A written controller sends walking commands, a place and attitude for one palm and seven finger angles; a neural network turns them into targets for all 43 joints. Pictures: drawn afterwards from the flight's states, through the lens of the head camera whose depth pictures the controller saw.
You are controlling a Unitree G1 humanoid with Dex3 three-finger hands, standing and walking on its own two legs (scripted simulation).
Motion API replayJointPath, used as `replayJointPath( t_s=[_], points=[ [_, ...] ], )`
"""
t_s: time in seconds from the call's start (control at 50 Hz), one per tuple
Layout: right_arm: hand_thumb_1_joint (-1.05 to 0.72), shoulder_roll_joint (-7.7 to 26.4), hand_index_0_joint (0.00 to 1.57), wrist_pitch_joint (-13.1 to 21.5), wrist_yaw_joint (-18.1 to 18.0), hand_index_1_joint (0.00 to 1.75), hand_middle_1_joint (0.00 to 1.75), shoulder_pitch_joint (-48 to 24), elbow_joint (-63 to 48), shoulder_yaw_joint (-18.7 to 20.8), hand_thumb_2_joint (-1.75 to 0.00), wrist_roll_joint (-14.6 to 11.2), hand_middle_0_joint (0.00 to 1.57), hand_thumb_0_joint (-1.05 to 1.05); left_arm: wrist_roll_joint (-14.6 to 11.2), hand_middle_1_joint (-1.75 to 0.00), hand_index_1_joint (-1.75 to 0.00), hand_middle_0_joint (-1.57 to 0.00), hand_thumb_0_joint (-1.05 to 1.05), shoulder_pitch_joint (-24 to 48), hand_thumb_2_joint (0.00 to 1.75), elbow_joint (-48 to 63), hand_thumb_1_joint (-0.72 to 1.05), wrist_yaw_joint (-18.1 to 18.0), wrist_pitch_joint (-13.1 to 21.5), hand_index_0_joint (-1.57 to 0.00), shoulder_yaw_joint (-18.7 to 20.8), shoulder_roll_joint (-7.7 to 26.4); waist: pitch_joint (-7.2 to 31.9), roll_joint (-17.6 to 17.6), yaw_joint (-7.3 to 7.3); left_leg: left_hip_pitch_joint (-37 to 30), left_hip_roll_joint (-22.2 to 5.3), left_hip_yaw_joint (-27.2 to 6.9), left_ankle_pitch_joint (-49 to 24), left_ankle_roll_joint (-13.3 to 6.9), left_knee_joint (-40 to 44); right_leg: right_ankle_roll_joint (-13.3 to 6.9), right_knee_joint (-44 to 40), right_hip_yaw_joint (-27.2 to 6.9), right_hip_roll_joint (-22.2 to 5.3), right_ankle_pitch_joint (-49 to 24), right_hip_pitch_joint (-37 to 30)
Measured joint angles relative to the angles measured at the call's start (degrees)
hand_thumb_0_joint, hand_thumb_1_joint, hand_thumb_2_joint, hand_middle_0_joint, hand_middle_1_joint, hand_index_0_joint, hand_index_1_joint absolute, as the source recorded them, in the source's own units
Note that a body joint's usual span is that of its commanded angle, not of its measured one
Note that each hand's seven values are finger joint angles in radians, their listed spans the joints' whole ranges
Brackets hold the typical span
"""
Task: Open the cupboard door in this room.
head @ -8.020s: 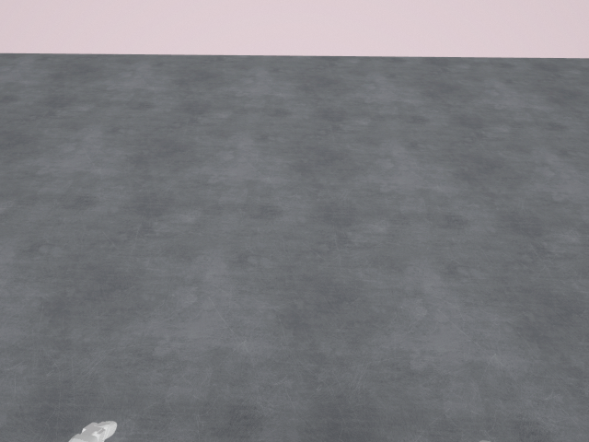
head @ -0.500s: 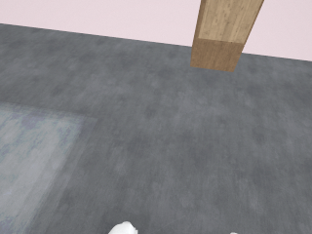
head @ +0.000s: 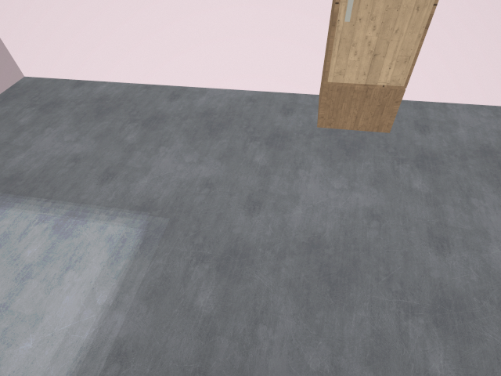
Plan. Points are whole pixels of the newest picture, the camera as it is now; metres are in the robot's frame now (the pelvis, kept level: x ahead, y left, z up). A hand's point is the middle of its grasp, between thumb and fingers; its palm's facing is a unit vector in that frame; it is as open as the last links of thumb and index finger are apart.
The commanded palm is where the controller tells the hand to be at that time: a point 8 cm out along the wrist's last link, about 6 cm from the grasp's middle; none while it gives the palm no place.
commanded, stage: stand and wait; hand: left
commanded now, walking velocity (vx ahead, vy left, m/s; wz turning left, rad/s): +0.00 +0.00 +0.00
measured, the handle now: (350, 1) +1.66 -0.42 +0.00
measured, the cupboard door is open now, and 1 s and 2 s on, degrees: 0 0 0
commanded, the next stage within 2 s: turn or walk to find it in 0.70 s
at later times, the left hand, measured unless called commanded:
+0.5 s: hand out of the picture -0.03 +0.19 -0.18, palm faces +0.13 -0.97 -0.19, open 7.4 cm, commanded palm none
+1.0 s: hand out of the picture -0.02 +0.18 -0.17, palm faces +0.07 -0.98 -0.20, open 7.4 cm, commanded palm none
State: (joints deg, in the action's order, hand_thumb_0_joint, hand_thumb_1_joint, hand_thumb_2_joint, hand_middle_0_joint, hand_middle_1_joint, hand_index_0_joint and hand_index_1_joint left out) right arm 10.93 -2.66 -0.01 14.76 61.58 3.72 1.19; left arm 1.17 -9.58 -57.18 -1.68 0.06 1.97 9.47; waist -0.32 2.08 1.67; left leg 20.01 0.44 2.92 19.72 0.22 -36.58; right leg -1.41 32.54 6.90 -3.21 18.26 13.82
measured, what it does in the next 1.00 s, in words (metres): steps on the spot: left foot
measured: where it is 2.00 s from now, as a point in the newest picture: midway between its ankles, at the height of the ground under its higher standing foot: (281, 369)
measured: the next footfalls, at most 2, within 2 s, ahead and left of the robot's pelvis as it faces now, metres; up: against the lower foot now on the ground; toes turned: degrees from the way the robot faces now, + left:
left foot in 0.30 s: +0.03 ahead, +0.14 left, +0.00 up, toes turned +9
right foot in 1.66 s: +0.24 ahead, -0.17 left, +0.00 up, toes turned -20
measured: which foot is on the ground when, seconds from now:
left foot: up 0.00-0.28, down 0.30-1.00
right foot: down 0.00-1.00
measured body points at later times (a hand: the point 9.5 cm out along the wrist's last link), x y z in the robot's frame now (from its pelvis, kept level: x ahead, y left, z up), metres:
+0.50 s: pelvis +0.01 +0.02 +0.00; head +0.01 +0.03 +0.45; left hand -0.04 +0.24 -0.16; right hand +0.11 -0.20 -0.15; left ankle -0.01 +0.14 -0.73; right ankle -0.01 -0.10 -0.73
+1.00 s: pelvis -0.02 +0.01 +0.01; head -0.01 +0.00 +0.46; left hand -0.03 +0.23 -0.15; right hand -0.04 -0.21 -0.16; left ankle -0.01 +0.14 -0.73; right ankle -0.01 -0.10 -0.73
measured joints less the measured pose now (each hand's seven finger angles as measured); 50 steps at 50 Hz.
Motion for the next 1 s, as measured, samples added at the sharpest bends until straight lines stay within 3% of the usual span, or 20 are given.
replayJointPath(
  t_s=[0.06,0.12,0.24,0.28,0.3,0.4,0.46,0.6,0.82,1.0],
  points=[
    [-0.92,0.3,0.2,-1.1,0.3,0.3,0.3,0.2,-0.4,0.5,-0.9,0.2,0.2,0.0,-0.1,-0.3,-0.3,-0.2,0.0,-1.3,0.89,0.5,0.91,-0.1,-0.1,-0.2,0.0,-0.3,-0.5,-0.3,-0.39,4.5,-0.4,-1.0,4.2,1.2,-14.6,-0.4,-1.9,1.5,-0.7,-0.2,-1.4],
    [-0.92,0.7,0.2,-1.1,0.2,0.3,0.3,-0.6,-0.9,0.6,-0.9,0.1,0.2,0.0,-0.1,-0.3,-0.3,-0.2,0.0,-2.2,0.89,-0.1,0.91,-0.2,-0.1,-0.2,-0.3,-0.7,-1.8,-0.3,-0.61,5.8,-1.7,-1.6,3.8,2.2,-19.9,-0.4,-3.5,2.6,-1.0,-0.9,-2.3],
    [-0.91,0.7,0.2,-0.6,-0.2,0.3,0.3,-3.0,-1.2,-0.2,-0.9,-0.3,0.19,0.0,0.2,-0.3,-0.3,-0.2,0.01,-4.6,0.89,-2.2,0.92,-0.1,0.0,-0.2,-0.5,-0.4,-3.4,-1.1,-2.25,0.1,-3.5,-0.9,3.5,2.9,-7.6,0.1,-3.3,3.9,-1.3,-0.6,-2.3],
    [-0.91,0.5,0.2,-0.1,-0.3,0.3,0.3,-4.0,-1.2,-0.7,-0.9,-0.3,0.19,0.0,0.0,-0.3,-0.3,-0.2,0.01,-5.5,0.89,-3.3,0.91,0.0,-0.1,-0.2,-0.5,-0.1,-3.5,-1.3,-2.82,-3.2,-3.5,-0.3,-0.3,2.8,-0.4,0.5,-2.0,4.3,-1.1,0.1,-1.9],
    [-0.91,0.4,0.2,0.4,-0.3,0.3,0.3,-4.3,-1.3,-0.9,-0.9,-0.3,0.19,0.0,-0.2,-0.3,-0.3,-0.2,0.01,-6.1,0.89,-4.0,0.91,0.0,-0.2,-0.2,-0.5,0.0,-3.3,-1.2,-2.97,-5.3,-3.7,0.0,-3.7,2.4,3.8,0.8,-1.1,4.5,-0.9,0.7,-1.6],
    [-0.91,-2.3,0.2,2.1,-0.9,0.3,0.3,-6.1,-0.4,-2.3,-0.9,-0.1,0.2,0.0,-0.8,-0.3,-0.3,-0.2,0.01,-7.6,0.89,-6.9,0.91,-0.3,-1.7,-0.2,-0.5,1.5,-2.6,-5.3,-4.51,-8.5,-2.3,2.2,-2.1,0.1,6.4,2.8,0.8,1.7,-2.0,2.8,-2.0],
    [-0.91,-3.2,0.2,2.5,-1.5,0.3,0.3,-6.7,-0.2,-2.8,-0.9,-0.2,0.2,0.0,-0.8,-0.3,-0.3,-0.2,0.01,-7.6,0.89,-8.2,0.91,-0.1,-2.0,-0.2,-1.0,1.4,-1.9,-5.6,-4.18,-9.8,-1.5,2.6,-2.9,-0.1,7.9,3.0,-0.3,-0.2,-2.1,1.4,-2.9],
    [-0.93,-1.9,0.2,2.6,-1.8,0.3,0.3,-6.5,0.6,-2.3,-0.9,-0.7,0.2,-0.01,-0.5,-0.29,-0.3,-0.2,0.01,-7.3,0.89,-9.3,0.91,0.1,-0.3,-0.2,-2.0,-1.0,-0.5,-1.6,-3.24,-11.4,-2.5,2.3,-4.7,0.2,11.1,2.2,-6.2,0.3,-0.6,-2.1,-5.7],
    [-0.93,-1.2,0.2,2.0,-1.4,0.3,0.3,-0.5,3.7,-2.7,-0.9,-0.3,0.2,-0.01,-0.8,-0.3,-0.3,-0.2,0.01,-5.4,0.89,-8.4,0.91,-0.2,-0.3,-0.2,-1.6,-0.9,-0.9,-2.3,-1.65,-11.4,-2.9,1.8,-6.7,0.8,12.6,1.4,-7.4,0.9,0.0,-3.4,-5.8],
    [-0.91,-2.7,0.2,1.4,-1.6,0.3,0.3,2.5,5.4,-2.6,-0.9,-0.2,0.2,0.0,-0.9,-0.3,-0.3,-0.2,0.01,-5.6,0.89,-8.3,0.91,0.1,-0.8,-0.2,-1.2,-0.8,-2.4,-1.6,-1.59,-10.2,-4.4,2.9,-6.6,1.2,11.3,0.7,-7.1,-0.3,1.3,-4.5,-4.3]
  ],
)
